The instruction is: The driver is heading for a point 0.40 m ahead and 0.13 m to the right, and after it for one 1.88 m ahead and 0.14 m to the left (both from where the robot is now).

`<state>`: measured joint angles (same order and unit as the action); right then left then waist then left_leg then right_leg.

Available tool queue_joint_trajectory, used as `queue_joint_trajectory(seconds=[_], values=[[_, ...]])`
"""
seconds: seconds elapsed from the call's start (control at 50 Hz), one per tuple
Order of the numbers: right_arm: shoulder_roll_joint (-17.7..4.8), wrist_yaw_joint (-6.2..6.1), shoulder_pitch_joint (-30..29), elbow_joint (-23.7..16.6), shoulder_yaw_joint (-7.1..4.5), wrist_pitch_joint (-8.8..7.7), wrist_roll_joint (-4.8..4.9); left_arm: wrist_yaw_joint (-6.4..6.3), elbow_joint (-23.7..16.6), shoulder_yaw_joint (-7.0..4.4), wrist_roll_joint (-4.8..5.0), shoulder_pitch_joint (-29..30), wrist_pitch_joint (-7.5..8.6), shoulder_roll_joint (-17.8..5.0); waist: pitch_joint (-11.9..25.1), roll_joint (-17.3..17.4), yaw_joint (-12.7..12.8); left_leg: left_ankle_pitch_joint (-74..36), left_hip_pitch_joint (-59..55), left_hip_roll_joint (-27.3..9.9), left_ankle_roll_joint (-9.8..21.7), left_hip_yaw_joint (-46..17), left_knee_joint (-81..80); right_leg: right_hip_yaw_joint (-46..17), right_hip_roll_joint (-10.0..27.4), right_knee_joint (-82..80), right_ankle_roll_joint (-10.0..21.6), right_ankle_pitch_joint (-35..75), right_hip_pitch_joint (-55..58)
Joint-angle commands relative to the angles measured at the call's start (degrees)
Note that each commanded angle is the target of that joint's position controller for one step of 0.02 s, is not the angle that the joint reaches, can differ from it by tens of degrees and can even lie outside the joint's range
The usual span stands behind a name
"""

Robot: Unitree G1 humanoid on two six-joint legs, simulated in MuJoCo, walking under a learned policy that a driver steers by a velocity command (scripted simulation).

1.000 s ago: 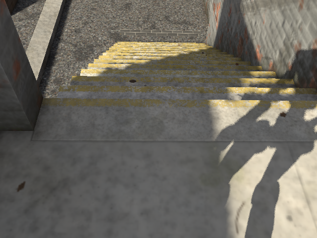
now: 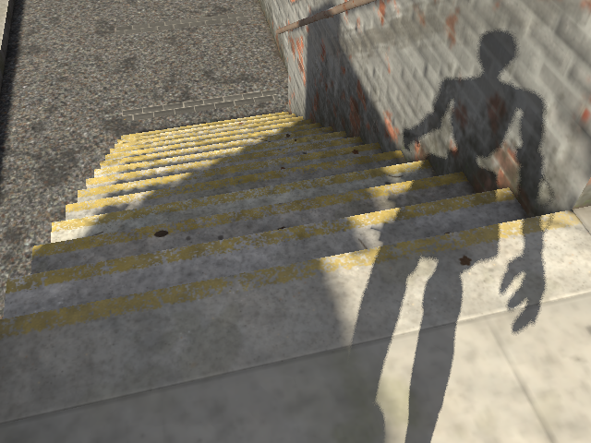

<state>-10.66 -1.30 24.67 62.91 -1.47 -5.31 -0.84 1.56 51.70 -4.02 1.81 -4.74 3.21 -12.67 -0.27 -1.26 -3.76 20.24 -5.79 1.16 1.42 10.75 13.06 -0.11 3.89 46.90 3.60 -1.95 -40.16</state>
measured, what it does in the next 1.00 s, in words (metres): walks ahead: right foot, then left foot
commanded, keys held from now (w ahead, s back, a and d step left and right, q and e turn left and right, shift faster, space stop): w+e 0.38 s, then w+q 0.62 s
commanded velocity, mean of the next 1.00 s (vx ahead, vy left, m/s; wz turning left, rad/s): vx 0.49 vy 0.00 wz -0.09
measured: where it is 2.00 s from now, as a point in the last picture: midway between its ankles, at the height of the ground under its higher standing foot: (255, 281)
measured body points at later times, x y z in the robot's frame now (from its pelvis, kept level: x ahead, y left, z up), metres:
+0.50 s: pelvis +0.27 -0.06 +0.01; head +0.29 -0.08 +0.46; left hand +0.38 +0.19 -0.11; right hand +0.40 -0.36 -0.09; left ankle +0.51 +0.08 -0.67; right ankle +0.21 -0.11 -0.73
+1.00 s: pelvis +0.61 -0.05 +0.01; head +0.63 -0.05 +0.46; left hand +0.77 +0.18 -0.10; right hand +0.60 -0.30 -0.13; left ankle +0.61 +0.02 -0.73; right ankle +0.71 -0.24 -0.67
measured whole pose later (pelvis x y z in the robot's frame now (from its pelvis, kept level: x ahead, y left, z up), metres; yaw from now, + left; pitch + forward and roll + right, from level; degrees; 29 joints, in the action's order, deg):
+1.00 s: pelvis +0.61 -0.05 +0.01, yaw -2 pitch +1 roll +1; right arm -13.1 2.8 22.4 53.2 -1.9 -7.2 -3.3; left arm 0.3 46.5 0.8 -5.1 -10.5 4.6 -14.0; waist 0.0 -1.0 -3.8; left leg 9.6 8.9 8.0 6.4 -3.7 17.9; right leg -5.3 6.1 50.2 -0.1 -12.8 -35.5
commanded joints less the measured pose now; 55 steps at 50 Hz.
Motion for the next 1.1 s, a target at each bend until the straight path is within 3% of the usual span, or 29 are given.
queue_joint_trajectory(seconds=[0.02,0.08,0.12,0.14,0.16,0.18,0.2,0.22,0.24,0.26,0.3,0.36,0.48,0.5,0.54,0.58,0.66,0.72,0.74,0.76,0.78,0.8,0.82,0.84,0.86,0.9,0.96,1.02,1.1], values=[[-10.3,-0.70,0.8,-2.2,-1.93,-0.29,0.76,1.38,-7.2,1.02,-0.16,10.1,0.40,-0.1,-8.1,4.5,0.3,-34.2,5.9,-15.8,5.2,-2.0,-4.7,3.9,-0.6,-6.7,1.0,2.1,0.6],[-12.2,-0.92,-0.4,-3.1,-2.62,0.31,1.21,2.31,-8.8,-0.01,-0.25,8.9,0.18,-2.7,-4.5,7.1,3.7,-59.7,0.9,-17.1,4.1,1.2,4.1,7.6,-4.3,-8.6,4.1,-2.9,7.9],[-14.1,-1.23,-2.7,-4.6,-3.27,1.15,1.11,2.55,-7.2,-2.08,-0.22,-1.5,-0.29,-7.0,1.8,9.4,9.8,-71.6,1.7,-17.3,3.4,1.7,19.5,8.7,-7.8,-9.4,6.8,-6.5,21.4],[-14.2,-1.10,-4.3,-5.7,-3.26,1.14,1.25,1.90,-4.9,-4.07,-0.22,-10.6,-0.66,-10.6,6.1,8.0,14.6,-65.3,8.9,-15.1,1.9,1.9,32.8,6.1,-8.6,-13.8,9.0,-4.5,35.8],[-10.5,-0.50,-3.5,-7.3,-2.30,0.43,-0.20,0.48,-3.4,-5.25,-0.11,-17.0,-1.31,-14.9,11.0,-3.4,14.3,-25.7,25.6,-9.6,-0.2,1.7,54.3,-12.1,2.6,-14.9,12.9,-6.8,51.7],[-3.9,0.85,0.7,-10.6,-0.33,-2.07,0.93,0.53,-5.6,-4.91,-0.99,-15.1,-0.55,-17.9,19.8,-12.3,7.9,12.7,44.7,2.3,-1.8,-9.7,72.4,-48.6,16.8,-26.9,25.1,-16.6,64.6],[-9.5,1.74,-7.8,-12.6,-1.80,-4.48,3.08,0.47,-4.8,-3.75,-1.44,-15.9,0.00,-13.1,16.8,-5.7,11.4,9.4,51.3,-0.7,0.0,-18.0,74.6,-46.9,15.0,-32.8,21.6,-20.2,61.6],[-11.1,1.79,-11.1,-14.3,-2.21,-5.14,4.17,0.40,-5.1,-2.95,-1.23,-12.1,0.83,-10.1,8.6,-3.6,9.4,3.7,53.3,-3.6,1.5,-16.9,70.5,-37.0,12.8,-33.2,18.4,-17.4,53.3],[-11.0,1.09,-10.9,-13.6,-2.52,-4.94,3.36,0.81,-6.6,-2.24,-0.92,-6.8,1.47,-8.3,4.4,3.0,5.8,-0.3,49.1,-6.4,1.3,-16.6,64.9,-29.7,9.6,-33.8,15.8,-11.2,43.0],[-11.5,0.47,-9.5,-13.1,-3.28,-4.01,2.35,0.84,-7.7,-1.72,-1.01,-3.2,1.80,-7.0,2.8,3.7,3.4,-2.3,44.4,-8.2,0.6,-16.5,59.9,-24.2,7.0,-34.2,14.0,-6.9,35.5],[-10.7,0.20,-8.1,-13.9,-3.78,-2.05,1.45,0.38,-8.3,-1.40,-1.29,-2.3,1.85,-7.0,1.7,2.2,1.0,-3.3,39.1,-9.6,-0.9,-16.1,54.6,-20.1,4.6,-35.5,13.3,-4.1,27.0],[-9.5,-0.56,-14.6,-17.2,-3.77,-0.94,-0.24,-1.03,-7.9,-1.93,-1.34,-6.5,1.99,-9.7,-0.2,0.2,2.4,-10.8,40.6,-8.7,-3.7,-14.3,44.9,-16.6,2.8,-36.8,13.5,-1.5,21.8],[-6.9,0.97,-24.9,-19.6,-2.36,-1.91,0.51,-2.10,-5.0,-1.25,-1.03,-14.7,1.93,-8.7,-0.9,-3.1,8.1,-32.1,39.9,-6.1,-2.3,-12.1,22.6,-11.3,1.7,-35.5,8.8,-0.9,27.4],[-1.3,3.87,-20.2,-18.4,0.89,0.33,-6.13,1.73,-0.4,0.47,-9.32,-23.5,3.65,-4.8,-2.7,-6.3,7.2,-32.2,42.8,-6.7,-2.3,-13.2,25.2,-13.1,4.0,-33.4,12.1,-0.8,30.8],[-7.2,4.87,-23.0,-19.6,-0.39,2.18,-4.77,3.79,0.6,-0.29,-7.55,-24.8,4.71,-6.7,-4.4,-2.7,7.9,-27.0,53.7,-7.6,-1.2,-14.5,23.8,-15.3,8.9,-32.8,13.7,6.4,42.9],[-8.5,4.50,-27.7,-21.3,-0.35,2.07,-3.49,2.97,1.9,0.42,-6.48,-25.7,4.75,-6.5,-3.6,-1.5,8.9,-24.4,57.2,-7.0,0.6,-13.5,20.8,-14.3,10.4,-33.2,12.9,10.9,51.2],[-7.0,4.50,-30.6,-22.5,0.44,2.45,-2.49,1.91,3.1,1.04,-7.08,-23.9,3.41,-8.9,-3.7,-2.8,7.9,-22.2,42.8,-2.7,3.5,-8.7,17.1,-7.5,9.4,-36.0,9.5,19.8,48.4],[-11.8,3.88,-23.0,-20.8,-1.52,1.56,-0.79,2.39,2.8,0.66,-7.04,-22.4,3.42,-12.0,1.0,-2.7,1.7,-21.0,23.7,3.2,6.1,-4.2,15.7,-0.2,6.4,-24.8,5.0,51.9,45.9],[-13.6,3.46,-12.0,-17.5,-2.29,0.76,-0.18,2.66,2.8,1.11,-7.99,-23.6,3.50,-11.3,7.2,-1.7,-1.3,-25.1,7.6,2.7,8.4,-6.9,19.9,1.3,4.2,-13.2,2.5,48.8,38.8],[-14.0,3.35,0.0,-14.5,-2.12,0.34,0.09,2.23,2.7,3.29,-8.90,-34.6,3.98,-5.5,22.2,7.3,-0.7,-29.4,-24.3,-8.9,20.7,-25.7,23.3,0.7,-1.9,5.2,-3.7,29.2,16.7],[-13.8,2.88,12.4,-10.6,-2.37,0.56,-1.57,3.44,1.5,3.70,-8.03,-29.8,4.27,-5.5,25.2,11.9,-7.5,-29.1,-32.7,-19.1,27.4,-47.0,12.6,-1.2,-11.5,24.6,-6.2,-26.5,3.6],[-14.2,2.89,16.1,-7.7,-2.86,-0.67,-3.26,3.54,-3.3,2.22,-5.87,-15.8,3.96,-8.3,13.2,5.2,-9.8,-17.2,-24.1,-17.0,19.5,-45.5,6.8,-7.5,-8.3,32.4,-3.1,-28.0,-5.3],[-15.2,2.81,6.2,-9.4,-3.49,-1.66,-2.77,2.15,-4.6,2.05,-5.43,-11.3,4.06,-8.8,1.6,2.9,-5.8,-12.7,-9.0,-16.6,17.1,-41.6,4.5,-8.7,-3.3,30.9,-1.6,-24.0,-7.5],[-11.5,2.61,-0.7,-10.7,-2.39,-1.71,-2.46,0.57,-4.9,2.25,-7.05,-11.6,3.89,-8.9,0.9,2.2,-2.3,-15.1,0.7,-15.1,17.6,-38.1,2.4,-9.0,-0.6,25.1,-0.2,-21.3,-1.5],[-8.0,2.62,-4.5,-11.6,-1.26,-1.81,-1.94,-0.30,-4.9,2.99,-8.25,-12.3,3.59,-6.4,0.2,2.6,0.6,-18.1,7.9,-13.2,17.6,-34.0,0.1,-8.2,1.2,21.2,0.3,-19.5,3.3],[-6.5,2.93,-9.2,-14.0,-0.68,-2.35,-1.68,-1.02,-5.2,3.97,-8.29,-14.4,2.33,-3.1,0.0,3.3,4.7,-15.9,16.9,-10.9,17.5,-31.5,-3.9,-6.7,2.0,15.4,-1.0,-20.9,8.9],[-10.5,3.90,-8.2,-15.1,-2.11,-3.37,-2.36,-1.68,-6.1,4.29,-6.77,-11.6,1.50,-4.7,-1.6,3.1,3.5,-13.2,23.0,-7.7,16.4,-27.7,-4.9,-2.6,1.2,5.4,-4.4,-11.4,7.7],[-11.2,5.26,-2.9,-14.0,-2.78,-3.27,-2.99,-1.47,-9.6,5.69,-5.70,-2.7,0.77,-2.3,-1.5,3.6,1.6,-28.4,27.8,-4.7,14.5,-24.2,-0.8,0.7,-0.6,-7.7,-4.9,1.8,13.4],[-13.2,7.08,-0.4,-15.4,-3.59,-1.89,-4.02,-0.26,-11.7,5.51,-6.14,2.8,1.05,-4.6,0.2,4.9,0.8,-30.5,29.9,-4.5,13.6,-27.2,4.0,2.5,-4.1,-11.5,-4.5,5.5,21.7]])
Keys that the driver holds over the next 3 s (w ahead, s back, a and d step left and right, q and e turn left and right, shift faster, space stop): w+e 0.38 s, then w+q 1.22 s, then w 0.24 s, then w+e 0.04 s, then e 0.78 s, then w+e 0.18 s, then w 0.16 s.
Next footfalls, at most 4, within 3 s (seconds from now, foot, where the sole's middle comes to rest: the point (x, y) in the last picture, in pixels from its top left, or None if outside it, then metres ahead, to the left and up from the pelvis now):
0.16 right None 0.25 -0.12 -0.77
0.72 left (282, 380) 0.65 0.01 -0.77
1.18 right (350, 289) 0.89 -0.18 -0.77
1.84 left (206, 276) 1.09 0.23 -0.96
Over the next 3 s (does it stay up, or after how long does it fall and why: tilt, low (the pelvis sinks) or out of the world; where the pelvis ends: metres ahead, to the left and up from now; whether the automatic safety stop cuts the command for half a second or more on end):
stays up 1.42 0.14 -0.42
